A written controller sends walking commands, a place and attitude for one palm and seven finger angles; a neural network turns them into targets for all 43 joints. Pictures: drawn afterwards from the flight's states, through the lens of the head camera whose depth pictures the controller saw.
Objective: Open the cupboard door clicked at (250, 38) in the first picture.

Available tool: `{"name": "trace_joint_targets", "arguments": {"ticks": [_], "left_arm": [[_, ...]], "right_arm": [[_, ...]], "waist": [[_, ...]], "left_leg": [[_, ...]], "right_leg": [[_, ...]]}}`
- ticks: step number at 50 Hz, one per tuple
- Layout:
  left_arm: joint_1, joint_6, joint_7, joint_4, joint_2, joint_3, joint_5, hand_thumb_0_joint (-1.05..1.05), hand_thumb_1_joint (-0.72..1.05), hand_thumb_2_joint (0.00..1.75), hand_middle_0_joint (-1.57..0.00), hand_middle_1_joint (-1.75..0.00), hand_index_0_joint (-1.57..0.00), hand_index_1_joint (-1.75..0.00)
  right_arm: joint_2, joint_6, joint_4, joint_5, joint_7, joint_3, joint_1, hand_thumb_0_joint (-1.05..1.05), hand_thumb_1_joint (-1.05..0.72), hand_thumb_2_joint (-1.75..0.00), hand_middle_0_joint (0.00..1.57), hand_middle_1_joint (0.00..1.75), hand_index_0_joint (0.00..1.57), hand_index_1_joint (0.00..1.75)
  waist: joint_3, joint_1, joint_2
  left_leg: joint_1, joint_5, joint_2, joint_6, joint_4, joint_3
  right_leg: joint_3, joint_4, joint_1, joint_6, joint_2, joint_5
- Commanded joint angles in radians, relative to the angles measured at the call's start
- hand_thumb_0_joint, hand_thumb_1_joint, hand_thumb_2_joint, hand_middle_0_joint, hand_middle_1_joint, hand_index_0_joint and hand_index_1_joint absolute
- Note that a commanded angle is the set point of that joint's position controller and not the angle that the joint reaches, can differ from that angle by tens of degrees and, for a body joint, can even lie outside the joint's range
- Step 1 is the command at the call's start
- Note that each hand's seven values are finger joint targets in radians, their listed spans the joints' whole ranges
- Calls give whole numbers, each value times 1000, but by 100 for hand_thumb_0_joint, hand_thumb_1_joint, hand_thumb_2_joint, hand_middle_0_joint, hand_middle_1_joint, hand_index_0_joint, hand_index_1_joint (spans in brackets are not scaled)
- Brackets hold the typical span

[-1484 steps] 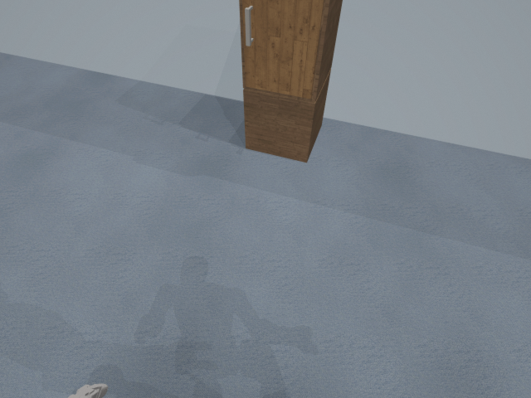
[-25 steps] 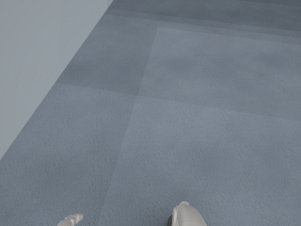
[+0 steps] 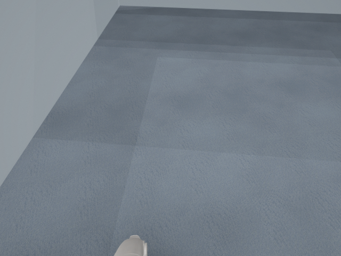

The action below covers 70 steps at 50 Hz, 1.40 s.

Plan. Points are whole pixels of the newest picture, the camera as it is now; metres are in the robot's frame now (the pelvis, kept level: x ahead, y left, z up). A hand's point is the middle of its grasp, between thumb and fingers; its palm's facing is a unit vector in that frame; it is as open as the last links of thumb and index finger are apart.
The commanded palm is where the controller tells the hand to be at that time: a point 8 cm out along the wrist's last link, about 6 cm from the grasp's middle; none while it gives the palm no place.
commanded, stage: walk to a spot facing it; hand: left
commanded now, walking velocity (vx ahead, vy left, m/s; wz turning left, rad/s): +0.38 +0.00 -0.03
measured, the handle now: out of the picture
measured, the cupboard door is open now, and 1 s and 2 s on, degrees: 53 53 53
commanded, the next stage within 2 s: turn to face it in 0.30 s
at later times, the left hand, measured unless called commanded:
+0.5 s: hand (115, 195) +0.32 +0.20 -0.17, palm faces -0.11 -0.97 -0.23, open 7.3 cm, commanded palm none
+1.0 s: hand (123, 176) +0.40 +0.20 -0.20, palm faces +0.18 -0.97 -0.16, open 7.3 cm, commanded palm none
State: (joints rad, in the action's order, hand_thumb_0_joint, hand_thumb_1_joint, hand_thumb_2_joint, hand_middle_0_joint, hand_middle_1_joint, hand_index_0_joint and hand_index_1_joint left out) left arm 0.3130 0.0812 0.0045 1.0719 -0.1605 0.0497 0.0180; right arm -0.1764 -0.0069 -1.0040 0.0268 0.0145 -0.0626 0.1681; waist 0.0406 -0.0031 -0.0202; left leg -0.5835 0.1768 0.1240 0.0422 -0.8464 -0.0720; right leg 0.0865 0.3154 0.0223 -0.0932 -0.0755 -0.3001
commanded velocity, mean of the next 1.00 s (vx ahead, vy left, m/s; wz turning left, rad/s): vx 0.11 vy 0.00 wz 0.26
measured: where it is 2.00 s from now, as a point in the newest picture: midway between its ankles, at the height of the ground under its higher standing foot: (190, 227)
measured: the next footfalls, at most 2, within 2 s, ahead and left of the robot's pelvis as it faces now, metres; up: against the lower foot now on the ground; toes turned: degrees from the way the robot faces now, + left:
left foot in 0.16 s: +0.23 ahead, +0.13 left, +0.00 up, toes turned +6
right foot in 0.56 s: +0.37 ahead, -0.15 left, +0.00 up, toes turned -13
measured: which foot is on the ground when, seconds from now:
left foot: up 0.00-0.14, down 0.16-0.58, up 0.60-0.90, down 0.92-1.00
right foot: down 0.00-0.16, up 0.18-0.54, down 0.56-0.90, up 0.92-1.00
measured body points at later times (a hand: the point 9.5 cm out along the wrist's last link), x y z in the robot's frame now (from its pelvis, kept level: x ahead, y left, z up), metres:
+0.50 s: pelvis +0.23 +0.01 +0.00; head +0.26 +0.00 +0.45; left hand +0.32 +0.25 -0.15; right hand +0.16 -0.21 -0.16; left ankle +0.19 +0.13 -0.74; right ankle +0.32 -0.14 -0.70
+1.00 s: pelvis +0.33 +0.00 -0.02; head +0.37 +0.04 +0.42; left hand +0.39 +0.25 -0.19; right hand +0.44 -0.24 -0.15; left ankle +0.33 +0.09 -0.74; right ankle +0.31 -0.15 -0.69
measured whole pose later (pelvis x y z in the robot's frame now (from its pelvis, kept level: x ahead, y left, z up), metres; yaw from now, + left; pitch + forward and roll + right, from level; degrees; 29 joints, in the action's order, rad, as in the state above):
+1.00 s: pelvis +0.33 +0.00 -0.02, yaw +10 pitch +3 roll -1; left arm 0.13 -0.05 0.02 0.95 -0.21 0.08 0.03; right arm -0.18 0.01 -0.93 0.03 0.00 -0.06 0.19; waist 0.05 -0.04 0.06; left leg -0.41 0.35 0.04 -0.05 -0.72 -0.11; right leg 0.12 1.07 0.47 0.07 0.12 -0.51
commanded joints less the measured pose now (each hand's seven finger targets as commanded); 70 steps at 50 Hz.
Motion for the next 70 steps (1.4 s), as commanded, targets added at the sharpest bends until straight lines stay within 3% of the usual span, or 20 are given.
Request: {"name": "trace_joint_targets", "arguments": {"ticks": [1, 4, 6, 8, 11, 19, 26, 29, 30, 36, 43, 44, 45, 46, 52, 64, 65, 66, 67, 70], "left_arm": [[126, 17, 11, 15, -115, 10, 0, 0, 90, 90, -20, -30, -20, -30], [125, 16, 13, 27, -135, 13, -1, 0, 90, 90, -20, -30, -20, -30], [93, 15, 12, 21, -136, 16, -5, 0, 90, 90, -20, -30, -20, -30], [115, 20, -4, -38, -60, 2, -19, 0, 90, 90, -20, -30, -20, -30], [7, -6, -12, -42, -60, 15, 5, 0, 90, 90, -20, -30, -20, -30], [-27, -71, -35, -71, 4, 20, 13, 0, 90, 90, -20, -30, -20, -30], [-23, -45, -19, -54, -64, 5, 8, 0, 90, 90, -20, -30, -20, -30], [169, -23, 5, -8, -273, 44, -2, 0, 90, 90, -20, -30, -20, -30], [126, -25, 15, -25, -253, 40, -4, 0, 90, 90, -20, -30, -20, -30], [-151, -51, 32, -132, -147, 26, 9, 0, 90, 90, -20, -30, -20, -30], [-162, -72, 22, -172, -173, 57, 7, 0, 90, 90, -20, -30, -20, -30], [-160, -80, 18, -183, -160, 55, 0, 0, 90, 90, -20, -30, -20, -30], [-141, -90, 11, -218, -104, 49, -9, 0, 90, 90, -20, -30, -20, -30], [-242, -93, 11, -268, -95, 27, 0, 0, 90, 90, -20, -30, -20, -30], [-183, -94, 7, -206, -119, 38, -1, 0, 90, 90, -20, -30, -20, -30], [-97, -87, 12, -222, -149, 33, -14, 0, 90, 90, -20, -30, -20, -30], [-38, -76, 17, -210, -185, 41, -9, 0, 90, 90, -20, -30, -20, -30], [-9, -62, 28, -210, -287, 61, 10, 0, 90, 90, -20, -30, -20, -30], [-26, -69, 29, -222, -325, 55, 9, 0, 90, 90, -20, -30, -20, -30], [-141, -65, 31, -243, -201, 25, -4, 0, 90, 90, -20, -30, -20, -30]], "right_arm": [[-37, -36, 90, -10, 10, 2, -115, 0, -90, -90, 20, 30, 20, 30], [-50, -45, 71, -6, 2, 2, -73, 0, -90, -90, 20, 30, 20, 30], [-105, -55, -11, 4, -16, -12, 185, 0, -90, -90, 20, 30, 20, 30], [-269, -55, -57, 15, -33, -42, 417, 0, -90, -90, 20, 30, 20, 30], [-134, -61, 2, 3, -38, -8, 185, 0, -90, -90, 20, 30, 20, 30], [-98, -77, -15, -4, -39, 7, 187, 0, -90, -90, 20, 30, 20, 30], [-100, -45, -71, -8, -38, 20, 241, 0, -90, -90, 20, 30, 20, 30], [-39, -26, -45, -28, -32, 19, 283, 0, -90, -90, 20, 30, 20, 30], [-37, -14, -28, -27, -38, 16, 227, 0, -90, -90, 20, 30, 20, 30], [3, 46, -27, -16, -11, 6, 218, 0, -90, -90, 20, 30, 20, 30], [-37, 39, 54, -5, 2, -10, 176, 0, -90, -90, 20, 30, 20, 30], [-85, 33, 55, -3, 4, -21, 214, 0, -90, -90, 20, 30, 20, 30], [-199, 23, 73, 6, -1, -45, 245, 0, -90, -90, 20, 30, 20, 30], [-258, 23, 71, 11, -15, -56, 295, 0, -90, -90, 20, 30, 20, 30], [-213, -7, 122, -3, -44, -34, 111, 0, -90, -90, 20, 30, 20, 30], [-257, 34, 153, -6, -24, -62, -16, 0, -90, -90, 20, 30, 20, 30], [-232, 35, 164, -15, -20, -60, -29, 0, -90, -90, 20, 30, 20, 30], [-160, 36, 182, -25, -11, -51, -10, 0, -90, -90, 20, 30, 20, 30], [-163, 38, 193, -16, -8, -52, -22, 0, -90, -90, 20, 30, 20, 30], [-162, 67, 137, -8, 2, -52, -27, 0, -90, -90, 20, 30, 20, 30]], "waist": [[68, 36, 107], [45, -8, 95], [-76, -122, 58], [-258, -150, -236], [24, -54, -109], [37, 20, -78], [-12, 42, -44], [-208, 103, 290], [-222, 108, 331], [-54, -29, 195], [-53, -40, 113], [-67, -63, 1], [-79, -75, -331], [-74, -122, -313], [-156, -17, -115], [-125, 21, -138], [-144, 49, -36], [-156, 57, 269], [-119, 55, 342], [-26, -15, 242]], "left_leg": [[-63, 25, -20, -28, 106, -12], [120, 66, -98, -61, 213, -80], [525, -44, -101, -102, 327, -57], [869, -188, 373, -320, 476, 547], [421, 175, 296, -224, 633, 375], [340, -192, 173, -164, 656, -59], [316, -269, 96, -124, 423, -31], [76, 499, -100, -15, -148, -78], [35, 508, -72, -13, -291, 21], [147, 264, -18, 2, -240, 3], [286, 123, -64, -10, 201, -84], [376, 20, -37, -25, 328, -18], [441, -229, 209, -149, 461, 373], [423, -327, 335, -257, 531, 535], [494, -599, 147, -193, 429, 241], [312, -320, 67, -162, 375, 341], [220, -165, 10, -114, 303, 311], [8, 201, -142, -26, 83, 157], [-20, 486, -181, -3, -175, 100], [-29, 279, -95, 18, -444, 128]], "right_leg": [[-191, -63, -87, -89, 327, 602], [-146, 56, -74, -68, 308, 853], [-91, 365, 106, -12, 248, 827], [-35, 973, 534, 42, 39, -216], [-128, 1088, 628, 50, 174, -61], [-40, 653, 519, 96, 205, 134], [46, 232, 142, 92, 126, 241], [-317, 94, -205, -95, 579, 732], [-323, 80, -161, -124, 574, 796], [26, -14, 268, -10, 455, 316], [125, 183, 275, 39, 447, 156], [148, 308, 335, 79, 409, 75], [177, 546, 534, 164, 263, -254], [48, 758, 599, 166, 193, -386], [-95, 881, 609, 188, 179, -93], [-32, 238, 203, 162, 80, 12], [-65, 75, 57, 153, 131, 123], [-342, -36, -96, 70, 401, 233], [-431, -29, 21, -37, 588, 366], [-198, 31, 140, -7, 420, 472]]}}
